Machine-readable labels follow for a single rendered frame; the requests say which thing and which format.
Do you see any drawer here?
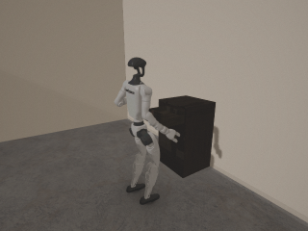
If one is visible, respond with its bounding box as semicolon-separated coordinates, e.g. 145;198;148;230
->
147;106;185;128

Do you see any robot left upper arm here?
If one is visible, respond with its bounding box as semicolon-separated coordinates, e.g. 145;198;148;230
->
114;80;130;107

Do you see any robot left forearm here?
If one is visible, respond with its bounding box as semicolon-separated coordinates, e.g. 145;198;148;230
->
122;97;127;105

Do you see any left robot thigh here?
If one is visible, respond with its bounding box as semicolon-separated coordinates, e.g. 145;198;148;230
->
129;128;147;165

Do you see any robot left foot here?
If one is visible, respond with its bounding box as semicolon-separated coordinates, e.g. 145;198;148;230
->
126;183;145;193

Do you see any robot right upper arm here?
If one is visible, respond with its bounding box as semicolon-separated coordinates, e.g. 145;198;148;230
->
140;85;153;120

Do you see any right robot hand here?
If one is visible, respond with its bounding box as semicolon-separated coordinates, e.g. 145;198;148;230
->
166;129;180;143

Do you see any robot right forearm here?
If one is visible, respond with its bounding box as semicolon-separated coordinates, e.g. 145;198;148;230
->
145;113;168;135

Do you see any cabinet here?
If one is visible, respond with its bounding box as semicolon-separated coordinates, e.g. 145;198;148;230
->
158;95;216;178

